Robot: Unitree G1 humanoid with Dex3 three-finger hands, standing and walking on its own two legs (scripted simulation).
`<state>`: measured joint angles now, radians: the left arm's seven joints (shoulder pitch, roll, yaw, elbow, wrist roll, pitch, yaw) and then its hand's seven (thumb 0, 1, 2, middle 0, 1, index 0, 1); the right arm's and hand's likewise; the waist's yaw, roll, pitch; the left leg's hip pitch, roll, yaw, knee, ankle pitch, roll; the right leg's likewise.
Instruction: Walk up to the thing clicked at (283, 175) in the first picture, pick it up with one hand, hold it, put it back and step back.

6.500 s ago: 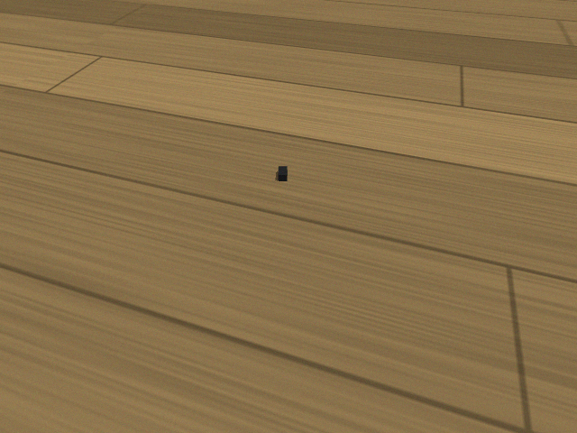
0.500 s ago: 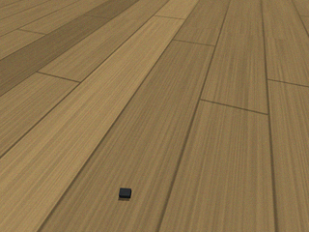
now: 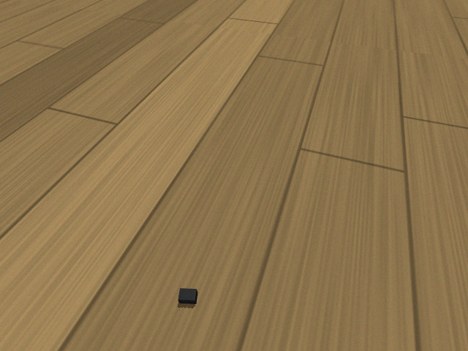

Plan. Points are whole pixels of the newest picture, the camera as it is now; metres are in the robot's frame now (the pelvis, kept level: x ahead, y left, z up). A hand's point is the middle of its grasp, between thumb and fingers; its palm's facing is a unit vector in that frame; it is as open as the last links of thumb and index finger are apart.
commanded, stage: walk up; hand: left
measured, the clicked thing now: (188, 296) +0.50 +0.22 -0.75
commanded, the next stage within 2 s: stand in 0.70 s
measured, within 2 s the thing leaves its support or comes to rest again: neither
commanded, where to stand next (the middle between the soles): +0.10 -0.01 m, yaw -2 degrees
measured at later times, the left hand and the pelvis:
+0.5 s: hand out of the picture +0.08 +0.25 -0.15, palm faces +0.00 -0.95 -0.32, open 7.4 cm; pelvis -0.01 +0.00 +0.00, yaw +0 degrees
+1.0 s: hand out of the picture +0.07 +0.25 -0.15, palm faces -0.02 -0.94 -0.34, open 7.4 cm; pelvis -0.01 +0.00 +0.01, yaw +0 degrees
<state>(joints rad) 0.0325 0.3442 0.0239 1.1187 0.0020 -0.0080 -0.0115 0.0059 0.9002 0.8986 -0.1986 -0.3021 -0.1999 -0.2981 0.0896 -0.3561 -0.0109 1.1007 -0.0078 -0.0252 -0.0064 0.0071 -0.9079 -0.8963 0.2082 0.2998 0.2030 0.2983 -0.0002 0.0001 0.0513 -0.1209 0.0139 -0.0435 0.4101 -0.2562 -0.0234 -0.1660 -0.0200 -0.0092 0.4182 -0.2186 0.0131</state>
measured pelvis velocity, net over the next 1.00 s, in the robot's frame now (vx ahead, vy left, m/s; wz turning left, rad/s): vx -0.01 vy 0.00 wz -0.01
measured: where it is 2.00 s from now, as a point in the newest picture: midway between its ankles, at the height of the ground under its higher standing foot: outside the picture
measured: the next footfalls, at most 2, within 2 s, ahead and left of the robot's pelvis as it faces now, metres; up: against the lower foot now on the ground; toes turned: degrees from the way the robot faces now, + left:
none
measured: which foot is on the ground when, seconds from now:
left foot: down 0.00-1.00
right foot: down 0.00-1.00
